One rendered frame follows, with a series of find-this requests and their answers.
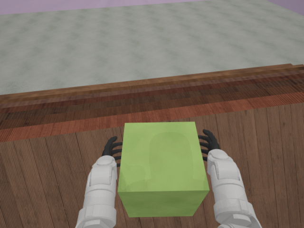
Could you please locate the right robot forearm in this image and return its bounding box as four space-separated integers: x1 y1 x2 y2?
207 149 262 228

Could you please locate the robot left hand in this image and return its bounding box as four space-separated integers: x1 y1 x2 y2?
102 136 123 167

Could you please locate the left robot forearm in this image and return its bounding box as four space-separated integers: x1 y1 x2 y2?
75 155 117 228

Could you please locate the robot right hand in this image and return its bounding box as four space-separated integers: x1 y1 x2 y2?
198 129 220 161

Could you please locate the carton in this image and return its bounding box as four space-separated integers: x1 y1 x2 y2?
118 122 209 218

